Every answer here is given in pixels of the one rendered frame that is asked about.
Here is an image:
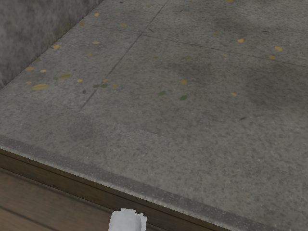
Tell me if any robot left thigh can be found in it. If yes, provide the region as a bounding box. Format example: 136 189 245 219
108 208 147 231

